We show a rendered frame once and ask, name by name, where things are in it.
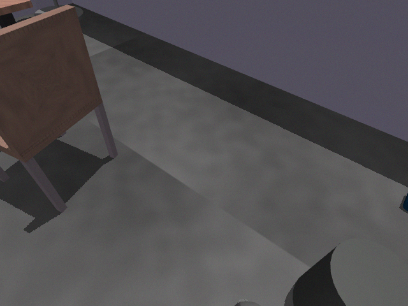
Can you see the coat stand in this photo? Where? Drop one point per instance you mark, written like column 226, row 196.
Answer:
column 79, row 11

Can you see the chair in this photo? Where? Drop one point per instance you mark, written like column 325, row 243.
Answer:
column 47, row 84

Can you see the table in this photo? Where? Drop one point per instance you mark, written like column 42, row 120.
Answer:
column 7, row 7

